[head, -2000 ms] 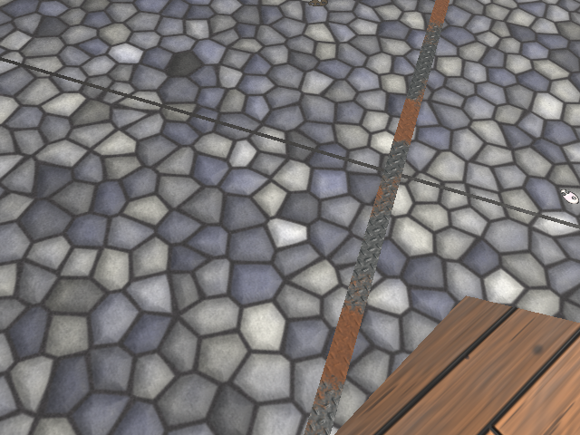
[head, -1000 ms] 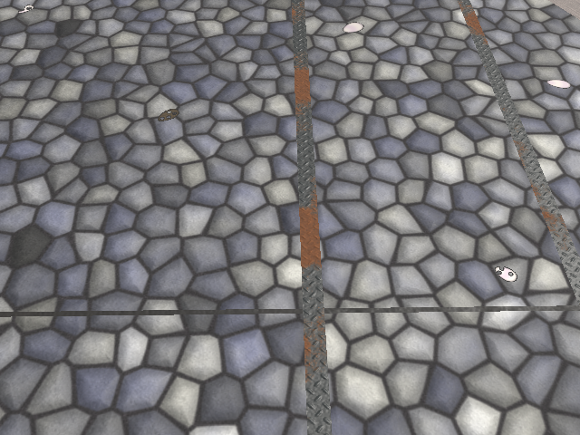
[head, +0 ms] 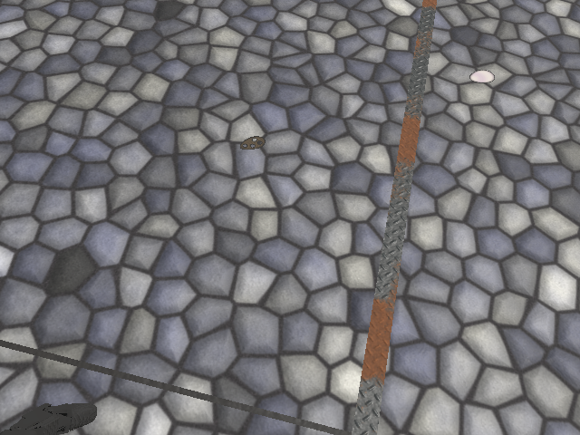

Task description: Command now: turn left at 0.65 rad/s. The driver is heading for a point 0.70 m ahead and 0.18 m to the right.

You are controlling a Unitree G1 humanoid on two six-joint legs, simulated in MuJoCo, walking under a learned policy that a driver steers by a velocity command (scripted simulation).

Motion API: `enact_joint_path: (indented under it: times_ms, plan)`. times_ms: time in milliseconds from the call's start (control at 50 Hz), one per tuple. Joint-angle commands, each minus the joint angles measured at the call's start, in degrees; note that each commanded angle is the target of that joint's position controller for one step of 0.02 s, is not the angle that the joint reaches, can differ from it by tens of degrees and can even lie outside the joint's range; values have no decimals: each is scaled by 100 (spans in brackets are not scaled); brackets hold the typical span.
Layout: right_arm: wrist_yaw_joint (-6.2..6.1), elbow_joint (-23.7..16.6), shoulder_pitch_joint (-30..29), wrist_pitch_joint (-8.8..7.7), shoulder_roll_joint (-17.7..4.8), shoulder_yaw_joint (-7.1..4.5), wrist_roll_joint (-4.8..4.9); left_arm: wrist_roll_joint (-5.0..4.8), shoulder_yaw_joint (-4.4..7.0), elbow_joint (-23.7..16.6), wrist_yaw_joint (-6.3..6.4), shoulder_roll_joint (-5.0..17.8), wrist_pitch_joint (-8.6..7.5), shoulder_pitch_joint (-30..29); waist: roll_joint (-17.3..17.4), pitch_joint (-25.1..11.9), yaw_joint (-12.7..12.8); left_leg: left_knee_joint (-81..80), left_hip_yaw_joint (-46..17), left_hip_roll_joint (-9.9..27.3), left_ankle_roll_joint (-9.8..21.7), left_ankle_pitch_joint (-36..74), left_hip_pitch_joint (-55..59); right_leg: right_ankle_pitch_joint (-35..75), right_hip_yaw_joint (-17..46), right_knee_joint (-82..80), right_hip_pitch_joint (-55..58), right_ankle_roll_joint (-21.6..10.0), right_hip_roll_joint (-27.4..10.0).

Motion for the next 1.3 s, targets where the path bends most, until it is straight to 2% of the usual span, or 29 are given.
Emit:
enact_joint_path:
  times_ms: [20, 100, 240, 260, 280, 300, 320, 340, 360, 400, 460, 580, 620, 660, 680, 700, 720, 760, 880, 960, 980, 1040, 1080, 1100, 1120, 1140, 1180, 1220, 1300]
  plan:
    - [-94, -462, -96, -14, -876, -232, -38, -27, 41, -267, -29, 295, -46, -37, 811, -1297, -29, -144, -1237, 1300, 832, 3108, 1447, 273, 4, -623, -115, 114, -24]
    - [47, -343, 175, -124, -852, -135, -40, -132, 37, -367, -242, 398, -183, -207, 1240, -808, -317, -1043, -1964, 1294, 969, -2086, 742, 297, -163, -1472, 165, -122, -134]
    - [219, -147, 256, -480, -798, -27, -66, -252, -76, -275, -428, 375, -601, 205, 1005, -156, -280, -1190, -1570, 1647, 898, -2331, 769, 249, -629, -2262, 479, -869, -421]
    - [293, -69, 288, -419, -956, -69, -472, 309, -95, -113, -510, 339, -355, 583, 923, -351, -63, -1248, -1089, 1318, 692, -2697, 365, 60, -1007, -2556, 1378, -918, -53]
    - [291, -103, 66, -423, -818, -44, -513, 311, -45, 50, -514, 416, -274, 1132, 724, -236, 258, -867, -697, 1134, 559, -2666, -259, 60, -1049, -2541, 2203, -985, 64]
    - [262, -194, -218, -448, -575, 29, -551, 224, 31, 363, -495, 623, -280, 2091, 104, -269, 720, 307, -101, 791, 386, -1895, -911, -460, -485, -2764, 3089, -1122, -74]
    - [269, -522, -602, -527, -140, 163, -487, 244, 182, 546, -454, 1270, -330, 3061, -1503, -368, 1090, 2699, 884, 159, 17, -962, -2191, -2309, 2173, -4063, 3918, -1661, -1354]
    - [301, -820, -863, -610, -163, 189, -472, 191, 223, 473, -497, 1431, -307, 2946, -1887, -125, 890, 3488, 512, -321, -132, -1634, -3725, -2926, 4647, -5046, 4199, -2145, -1937]
    - [320, -722, -952, -658, -341, 175, -488, 165, 199, 309, -467, 1198, -314, 2493, -840, 115, 719, 3925, 149, 188, -152, -1118, -4004, -2657, 4262, -4832, 4162, -2226, -2008]
    - [401, -553, -877, -711, -420, 172, -486, 116, 160, 334, -377, 957, -340, 2459, -204, -64, 562, 3659, 227, 501, -286, -582, -3422, -1625, 3006, -4610, 3763, -2037, -1482]
    - [513, -535, -952, -558, -299, 249, -496, 26, 77, 461, -267, 707, -395, 2556, -486, 79, 431, 2897, 487, 514, -547, -349, -2789, -561, 2261, -4860, 3140, -1932, -983]
    - [531, -871, -1994, -538, -132, 419, -309, 14, 195, 594, -237, 878, -387, 2721, -664, 160, 665, 899, 873, 121, -654, 492, -1440, 1417, 1975, -4841, 2393, -1847, -763]
    - [442, -751, -1540, -568, -293, 357, -268, -27, 215, 569, -221, 963, -423, 2480, -659, -71, 343, 514, 814, 36, -525, 637, -297, 2779, 1925, -4467, 2198, -1612, -836]
    - [247, -231, 113, -595, -740, 138, -289, -45, 273, 508, -253, 1223, -481, 2179, -228, -1044, -512, 437, 841, -69, -312, 212, 1943, 4586, 1495, -2525, 1784, -1275, -487]
    - [98, -14, 1243, -605, -1054, -10, -357, -36, 227, 434, -292, 1056, -550, 2010, 3, -1701, -1088, 565, 297, 588, -173, -584, 3434, 3868, 1308, -917, 873, -1150, -111]
    - [18, 67, 2003, -627, -1556, -142, -587, -158, 1, 171, -254, 113, -599, 2254, 1516, -2648, -1074, -294, -2284, 2471, 175, -3688, 4645, 82, 731, 1153, -390, -1098, 514]
    - [34, 1, 1307, -579, -1473, -112, -533, -152, -83, 1, -246, 209, -512, 2210, 1964, -2420, -604, -1393, -4364, 2951, 354, -4686, 3812, -560, 393, 2004, -950, -1167, 324]
    - [71, -5, 531, -551, -570, 61, -464, 107, -34, 102, -321, 515, -341, 1654, 588, -944, -406, -1183, -2652, 2519, 424, -3303, 2412, 253, 87, 2028, -1198, -1167, -367]
    - [222, 742, 915, -872, -79, 223, -295, 238, -229, -392, -636, 29, -69, 651, 537, 224, 17, -1844, -150, 1984, 382, 307, 1244, 686, 136, 1329, -1543, -947, -710]
    - [287, 866, 502, -970, -261, 219, -221, 256, -412, -653, -739, -82, -242, 65, 401, 322, 233, -1913, 1615, 1272, 141, 3515, 285, 2032, -853, -1421, 285, -853, -216]
    - [148, 692, 443, -973, -903, 9, 63, -215, -383, -667, -647, -108, -416, 114, 409, 92, 171, -1767, 1472, 1356, 228, 3907, 545, 2171, -774, -1514, 669, -775, -109]
    - [16, 784, 611, -884, -1294, -94, 66, -20, -175, -553, -581, 488, -467, 765, 544, -699, 706, -478, 1478, 1547, 84, 5570, 1332, 2319, -774, -2177, 1896, -1047, 295]
    - [12, 716, 664, -807, -1004, 8, 38, 100, 51, -203, -385, 989, -329, 1930, 261, -1226, 1278, 1987, 1565, 1094, -319, 4103, 417, 3926, -223, -2746, 3933, -1350, -55]
    - [122, 659, 1658, -804, -184, 236, -299, 223, 46, -240, -248, 1513, -264, 1809, -1615, -1974, 403, 4850, 1444, 220, -667, -2666, -1345, 7858, 1597, -1739, 5765, -2140, -1743]
    - [212, 896, 2217, -852, -473, 297, -26, 245, -24, -435, -293, 1217, -297, 1981, -974, -3752, 642, 5945, -279, 3, -597, -3023, -1653, 7498, 3159, -2038, 6382, -3031, -2639]
    - [208, 770, 1465, -810, -884, 174, 105, 126, -20, -490, -342, 1086, -294, 1579, -272, -3244, 695, 5682, -213, 343, -588, -2511, -1538, 6902, 2526, -2542, 5496, -2814, -2227]
    - [47, 624, 776, -714, -701, 203, 4, -113, -130, -434, -353, 655, -359, 835, 325, -1557, 268, 4812, 230, 736, -704, -1828, -1858, 5750, 1761, -3054, 3721, -2351, -1710]
    - [-5, 659, 975, -542, -645, 173, -52, 49, -157, -379, -354, 509, -399, 637, 216, -1274, -97, 4426, 172, 881, -775, -1348, -1064, 5621, 1410, -3481, 2499, -2217, -1510]
    - [-59, 580, 813, -400, -186, 244, -129, 96, -167, -91, -304, 388, -441, 456, -130, -1232, -276, 3126, 310, 895, -868, -826, -475, 5770, 512, -3797, 1604, -2154, -1235]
